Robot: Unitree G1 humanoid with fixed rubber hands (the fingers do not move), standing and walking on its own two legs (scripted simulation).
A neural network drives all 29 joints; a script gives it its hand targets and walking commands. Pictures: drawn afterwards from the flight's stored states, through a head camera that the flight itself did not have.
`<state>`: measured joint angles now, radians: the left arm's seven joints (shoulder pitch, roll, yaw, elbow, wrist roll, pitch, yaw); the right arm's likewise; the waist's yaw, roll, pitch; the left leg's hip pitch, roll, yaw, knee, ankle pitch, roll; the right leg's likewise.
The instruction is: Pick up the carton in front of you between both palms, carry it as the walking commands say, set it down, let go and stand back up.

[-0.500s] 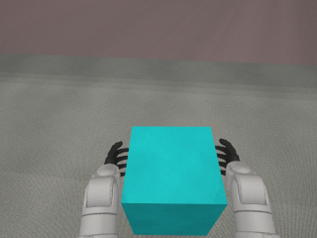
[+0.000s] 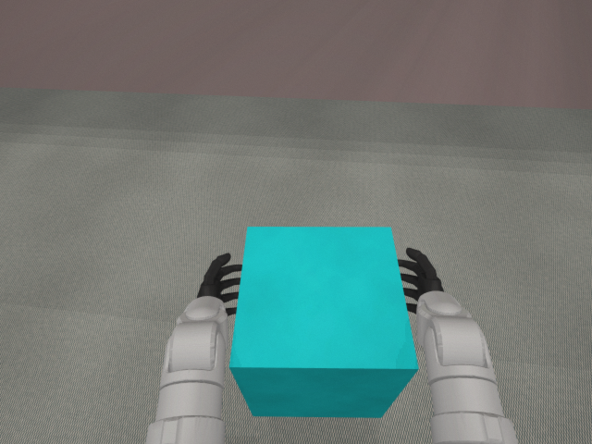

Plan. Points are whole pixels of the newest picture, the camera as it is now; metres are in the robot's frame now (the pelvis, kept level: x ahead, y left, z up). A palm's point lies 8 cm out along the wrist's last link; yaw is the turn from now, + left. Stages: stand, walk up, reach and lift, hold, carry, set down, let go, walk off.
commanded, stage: carry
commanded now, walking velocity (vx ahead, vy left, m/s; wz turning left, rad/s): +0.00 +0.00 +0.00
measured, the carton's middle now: (317, 327) +0.30 +0.00 -0.04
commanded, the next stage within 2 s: hold in 0.36 s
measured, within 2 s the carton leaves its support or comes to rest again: neither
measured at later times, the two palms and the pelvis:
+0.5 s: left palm (197, 322) +0.26 +0.16 +0.04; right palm (419, 308) +0.28 -0.13 +0.04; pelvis -0.01 +0.00 +0.01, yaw +5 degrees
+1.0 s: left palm (213, 333) +0.24 +0.14 +0.06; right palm (437, 298) +0.29 -0.16 +0.05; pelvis -0.02 -0.06 +0.01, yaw +10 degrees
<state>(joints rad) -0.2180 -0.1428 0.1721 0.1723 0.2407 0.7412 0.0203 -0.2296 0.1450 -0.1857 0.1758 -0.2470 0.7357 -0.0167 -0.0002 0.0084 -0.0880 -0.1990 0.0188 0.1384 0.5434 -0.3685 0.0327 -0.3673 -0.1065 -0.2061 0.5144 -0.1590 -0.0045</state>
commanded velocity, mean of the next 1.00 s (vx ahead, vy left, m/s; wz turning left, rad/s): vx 0.00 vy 0.00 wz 0.00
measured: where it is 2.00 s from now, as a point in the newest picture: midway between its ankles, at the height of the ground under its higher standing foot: outside the picture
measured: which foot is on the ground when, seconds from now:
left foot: down 0.00-1.00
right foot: down 0.00-1.00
